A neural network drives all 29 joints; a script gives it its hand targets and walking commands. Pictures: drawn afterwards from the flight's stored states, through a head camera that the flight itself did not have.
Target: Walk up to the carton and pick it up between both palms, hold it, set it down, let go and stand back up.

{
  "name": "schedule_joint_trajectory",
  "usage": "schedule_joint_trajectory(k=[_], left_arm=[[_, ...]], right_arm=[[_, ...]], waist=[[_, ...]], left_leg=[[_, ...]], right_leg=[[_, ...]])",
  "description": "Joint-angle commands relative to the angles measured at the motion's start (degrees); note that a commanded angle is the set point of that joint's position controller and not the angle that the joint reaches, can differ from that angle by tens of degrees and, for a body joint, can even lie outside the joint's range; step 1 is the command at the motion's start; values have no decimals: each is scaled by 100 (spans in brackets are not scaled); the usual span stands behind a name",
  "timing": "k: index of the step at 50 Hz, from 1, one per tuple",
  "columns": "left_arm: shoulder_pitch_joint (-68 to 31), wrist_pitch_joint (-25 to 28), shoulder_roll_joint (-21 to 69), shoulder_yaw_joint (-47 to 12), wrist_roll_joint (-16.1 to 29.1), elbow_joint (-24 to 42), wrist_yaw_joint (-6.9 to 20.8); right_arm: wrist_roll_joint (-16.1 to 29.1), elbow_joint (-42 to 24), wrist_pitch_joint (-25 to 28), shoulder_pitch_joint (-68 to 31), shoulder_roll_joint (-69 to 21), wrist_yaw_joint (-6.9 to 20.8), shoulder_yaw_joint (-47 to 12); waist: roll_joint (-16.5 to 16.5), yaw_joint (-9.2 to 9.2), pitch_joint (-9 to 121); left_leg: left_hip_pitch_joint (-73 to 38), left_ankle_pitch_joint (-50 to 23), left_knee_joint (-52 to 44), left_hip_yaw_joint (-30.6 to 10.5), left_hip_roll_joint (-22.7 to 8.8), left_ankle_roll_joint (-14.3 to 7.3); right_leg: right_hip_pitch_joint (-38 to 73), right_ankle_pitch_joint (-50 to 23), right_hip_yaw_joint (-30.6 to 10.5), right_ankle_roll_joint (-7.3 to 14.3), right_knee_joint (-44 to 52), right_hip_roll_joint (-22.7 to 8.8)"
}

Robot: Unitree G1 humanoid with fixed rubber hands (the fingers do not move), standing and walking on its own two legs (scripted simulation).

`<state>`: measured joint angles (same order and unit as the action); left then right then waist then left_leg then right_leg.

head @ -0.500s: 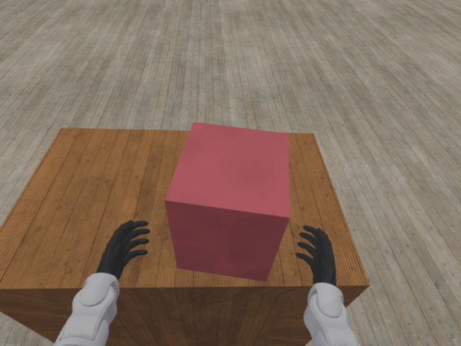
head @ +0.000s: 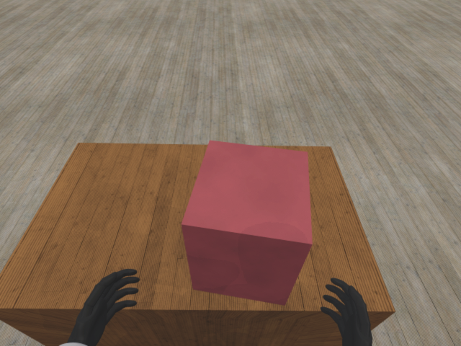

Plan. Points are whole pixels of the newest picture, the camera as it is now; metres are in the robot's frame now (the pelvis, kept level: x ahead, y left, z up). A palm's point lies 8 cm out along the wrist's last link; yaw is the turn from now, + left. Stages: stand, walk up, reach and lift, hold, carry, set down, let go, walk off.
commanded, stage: set down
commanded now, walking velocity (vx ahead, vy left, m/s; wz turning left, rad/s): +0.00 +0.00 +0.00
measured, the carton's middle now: (247, 223) +0.38 -0.02 -0.02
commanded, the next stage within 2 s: let go in 1.84 s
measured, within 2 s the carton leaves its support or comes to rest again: neither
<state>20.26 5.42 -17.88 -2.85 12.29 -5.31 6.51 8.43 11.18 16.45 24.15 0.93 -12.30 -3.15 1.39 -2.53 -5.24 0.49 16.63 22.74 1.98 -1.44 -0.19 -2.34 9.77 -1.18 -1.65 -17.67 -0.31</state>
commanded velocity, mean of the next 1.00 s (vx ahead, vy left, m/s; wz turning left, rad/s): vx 0.00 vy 0.00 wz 0.00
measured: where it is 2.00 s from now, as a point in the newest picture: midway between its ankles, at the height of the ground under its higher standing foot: outside the picture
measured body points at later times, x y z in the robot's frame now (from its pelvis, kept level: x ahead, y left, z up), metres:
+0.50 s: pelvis +0.00 -0.01 +0.00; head -0.01 -0.01 +0.45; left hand +0.16 +0.22 -0.02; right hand +0.17 -0.20 -0.02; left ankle -0.04 +0.10 -0.75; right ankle +0.01 -0.15 -0.75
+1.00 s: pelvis +0.00 -0.01 +0.00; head +0.00 -0.01 +0.45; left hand +0.16 +0.22 -0.04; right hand +0.17 -0.21 -0.05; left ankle -0.04 +0.10 -0.74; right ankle +0.01 -0.15 -0.75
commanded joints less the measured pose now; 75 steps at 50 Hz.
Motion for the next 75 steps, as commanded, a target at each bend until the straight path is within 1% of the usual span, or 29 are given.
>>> schedule_joint_trajectory(k=[1, 7, 10, 12, 17, 18, 19, 22, 23, 28, 32, 34, 35, 38, 39, 44, 45, 47, 49, 50, 51, 52, 54, 56, 61, 62, 69, 73, 75], left_arm=[[48, 426, -453, 133, 138, 1068, -109], [-119, 675, -654, 94, 268, 796, -155], [-90, 650, -584, -33, 161, 471, -203], [39, 774, -748, 115, 197, 970, -231], [117, 547, -681, 90, 223, 270, -154], [91, 620, -787, 139, 273, 647, -170], [-12, 466, -563, 69, 85, 38, -129], [-101, 517, -716, 128, 222, 411, -102], [-241, 431, -593, 168, 73, 85, -118], [-25, 401, -598, 213, 7, -121, -96], [-140, 410, -575, 195, -170, -105, -206], [-239, 392, -526, 124, -132, -220, -231], [-384, 474, -677, 172, -72, -68, -255], [-358, 394, -623, 181, -191, -439, -280], [-407, 397, -682, 220, -157, -259, -303], [-318, 214, -581, 267, -336, -624, -312], [-103, 360, -558, 198, -251, -276, -315], [-246, 124, -436, 293, -369, -902, -191], [-200, 155, -513, 296, -337, -703, -215], [-214, 86, -345, 272, -412, -1022, -176], [-398, 153, -567, 331, -295, -438, -204], [-522, -75, -245, 213, -454, -1030, -266], [-521, -92, -182, 151, -512, -768, -366], [-486, -32, -338, 222, -493, -568, -405], [-586, -208, -153, 164, -660, -666, -542], [-487, -222, -239, 261, -600, -708, -538], [-774, -547, 40, 264, -894, -1196, -604], [-654, -596, -123, 471, -819, -1080, -471], [-834, -651, -138, 440, -835, -903, -564]], right_arm=[[-12, -1389, 400, -65, 303, 209, 250], [10, -1214, 182, 57, 141, 355, 153], [-99, -773, 78, 86, 175, 406, 102], [51, -1122, 143, 238, 195, 331, 98], [-266, -763, 114, -29, 342, 280, 417], [-190, -1155, 174, -12, 228, 239, 386], [-270, -487, 64, -144, 230, 273, 347], [-244, -964, 60, 0, 245, 245, 256], [-218, -696, -9, -305, 277, 310, 322], [-256, -544, -121, 43, 343, 372, 236], [-236, -413, -16, -216, 457, 476, 418], [-289, -70, -5, -209, 426, 545, 430], [-360, -475, 58, -469, 422, 541, 429], [-444, -29, 91, -473, 388, 591, 464], [-376, -40, 101, -551, 462, 611, 386], [-432, 617, 72, -468, 525, 657, 453], [-308, 197, 172, -246, 444, 619, 444], [-432, 808, 27, -426, 623, 627, 433], [-463, 437, 41, -405, 547, 631, 346], [-444, 632, -15, -473, 584, 629, 409], [-417, 143, 70, -482, 454, 580, 365], [-551, 902, -49, -804, 780, 733, 568], [-595, 755, -93, -708, 723, 775, 599], [-553, 442, -43, -706, 632, 787, 523], [-637, 876, -89, -895, 847, 915, 653], [-671, 654, -52, -743, 773, 899, 619], [-793, 1598, -308, -963, 941, 1011, 618], [-794, 1247, -248, -855, 934, 882, 526], [-864, 1125, -280, -1099, 910, 937, 620]], waist=[[317, 54, 231], [348, 88, 147], [551, 106, 318], [605, -93, 680], [129, 70, 442], [0, 59, 552], [164, 142, 24], [-53, 115, 81], [214, 46, -105], [17, 22, -76], [356, -12, 80], [370, 134, 177], [160, 26, 410], [203, 101, 411], [175, -36, 475], [193, 140, 403], [103, 88, 510], [19, 208, 109], [-41, 63, 187], [-60, 162, 53], [-152, 126, 264], [226, 206, -61], [395, 158, 43], [148, 71, 117], [308, 119, 235], [-43, 131, 250], [350, 173, 209], [-67, 79, 300], [37, 93, 206]], left_leg=[[571, -2440, -332, -210, -8, 453], [968, -1239, -568, -218, -28, 286], [950, -1293, -536, -162, 0, 278], [749, -2033, -365, -104, 15, 338], [843, -1564, -445, -22, 59, 243], [808, -1696, -431, -37, 56, 228], [717, -1484, -467, -27, 45, 259], [876, -1519, -524, -22, 0, 193], [959, -1240, -605, -75, -22, 251], [742, -1549, -580, -8, 37, 224], [725, -1654, -562, 30, 24, 292], [772, -1548, -553, 15, 55, 299], [805, -1398, -508, 72, 63, 239], [776, -1291, -478, 80, 111, 197], [858, -1286, -513, 72, 60, 218], [474, -1896, -393, 169, 137, 256], [468, -2136, -376, 116, 123, 279], [338, -1977, -398, 135, 138, 273], [531, -1959, -479, 132, 76, 234], [444, -1802, -506, 162, 110, 229], [514, -1839, -475, 164, 144, 186], [572, -1461, -612, 115, 73, 292], [541, -1566, -607, 16, -22, 362], [694, -1574, -599, 86, 44, 273], [574, -1561, -631, 102, -6, 315], [549, -1701, -580, 137, 24, 257], [530, -1416, -588, 193, 38, 331], [274, -1849, -458, 330, 159, 253], [447, -1607, -500, 279, 121, 247]], right_leg=[[292, -721, 58, 461, 41, 249], [407, -118, -117, 489, 81, 85], [342, -181, -165, 535, 26, 6], [533, -768, -195, 491, -55, 46], [620, -502, -184, 405, 22, 30], [629, -683, -142, 392, -6, 26], [346, -459, -126, 455, 83, 18], [594, -531, -153, 394, 43, 29], [454, -235, -141, 445, 63, 24], [525, -465, -144, 395, 120, 10], [444, -387, -115, 470, 65, 88], [449, -397, -156, 459, 79, 62], [448, -338, -125, 404, 56, 3], [505, -362, -141, 348, 39, -20], [513, -346, -142, 370, 13, 5], [416, -886, -78, 324, 38, 58], [677, -1200, -19, 320, 13, 85], [353, -970, -68, 284, 158, 57], [670, -1014, -62, 311, 138, 55], [581, -916, -56, 270, 189, 12], [704, -976, -74, 227, 133, 12], [427, -467, 20, 338, 103, 108], [508, -544, 76, 426, 24, 153], [625, -678, 39, 380, 71, 103], [549, -651, 86, 437, 16, 164], [602, -889, 108, 359, 3, 154], [413, -504, 134, 418, -5, 131], [484, -977, 108, 240, 60, 83], [406, -743, 158, 284, 39, 43]])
